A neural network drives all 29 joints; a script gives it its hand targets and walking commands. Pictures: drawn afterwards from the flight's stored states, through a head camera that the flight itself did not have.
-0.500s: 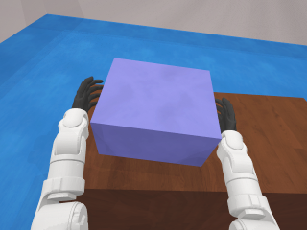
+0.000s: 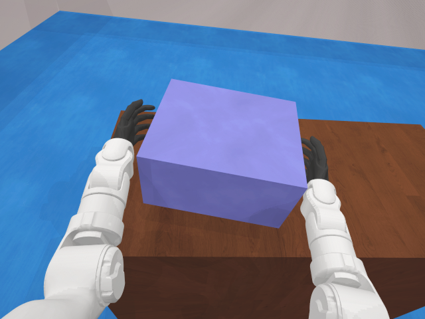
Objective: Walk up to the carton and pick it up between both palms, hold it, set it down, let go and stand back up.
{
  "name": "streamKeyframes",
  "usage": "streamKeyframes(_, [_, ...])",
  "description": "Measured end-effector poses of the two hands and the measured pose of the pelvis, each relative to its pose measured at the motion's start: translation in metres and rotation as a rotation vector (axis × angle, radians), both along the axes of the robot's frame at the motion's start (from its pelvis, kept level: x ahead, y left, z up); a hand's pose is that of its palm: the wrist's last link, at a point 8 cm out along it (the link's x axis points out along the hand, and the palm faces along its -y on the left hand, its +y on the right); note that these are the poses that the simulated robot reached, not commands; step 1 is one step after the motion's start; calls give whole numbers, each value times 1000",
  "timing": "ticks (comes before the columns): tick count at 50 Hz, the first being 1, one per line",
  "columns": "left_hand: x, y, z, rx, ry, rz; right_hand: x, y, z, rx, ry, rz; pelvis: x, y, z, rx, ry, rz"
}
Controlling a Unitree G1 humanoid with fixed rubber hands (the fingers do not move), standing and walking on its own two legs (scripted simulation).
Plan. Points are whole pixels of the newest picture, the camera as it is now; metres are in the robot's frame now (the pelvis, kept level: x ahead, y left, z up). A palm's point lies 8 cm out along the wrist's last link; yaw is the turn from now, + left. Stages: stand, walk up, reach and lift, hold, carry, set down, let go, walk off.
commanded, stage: set down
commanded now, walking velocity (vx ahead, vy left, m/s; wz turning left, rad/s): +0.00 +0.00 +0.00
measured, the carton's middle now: (222, 150) +0.43 -0.06 +0.08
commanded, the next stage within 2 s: none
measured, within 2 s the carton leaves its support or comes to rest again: neither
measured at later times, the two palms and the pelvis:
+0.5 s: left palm (130, 137) +0.44 +0.13 +0.11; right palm (311, 180) +0.34 -0.23 +0.08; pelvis +0.02 +0.01 +0.00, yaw +0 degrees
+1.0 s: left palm (140, 139) +0.46 +0.12 +0.09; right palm (309, 186) +0.34 -0.24 +0.06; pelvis +0.02 +0.01 +0.00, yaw -1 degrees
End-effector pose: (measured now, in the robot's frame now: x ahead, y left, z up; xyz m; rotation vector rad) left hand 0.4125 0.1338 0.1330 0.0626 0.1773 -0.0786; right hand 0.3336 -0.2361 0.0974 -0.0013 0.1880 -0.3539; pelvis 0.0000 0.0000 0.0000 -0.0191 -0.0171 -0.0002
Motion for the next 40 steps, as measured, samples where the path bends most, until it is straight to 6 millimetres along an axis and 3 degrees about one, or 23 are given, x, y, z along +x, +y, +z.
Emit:
streamKeyframes(9, [14, -9, -1, -8, -5, -25, 6, -7, -2, 3, -6, -24, 10, -3, 0, 2, 11, -1])
streamKeyframes(21, [24, -1, -22, -13, 26, -55, 4, 3, -13, 3, 22, -57, 13, 5, -1, -2, 41, -5])
streamKeyframes(33, [36, -10, -17, 3, 31, -82, 6, -3, -13, 22, 21, -85, 16, 11, -1, -8, 35, -11])
streamKeyframes(40, [41, -15, -29, 2, 56, -94, 5, -6, -26, 35, 39, -100, 16, 10, -1, -2, 55, -21])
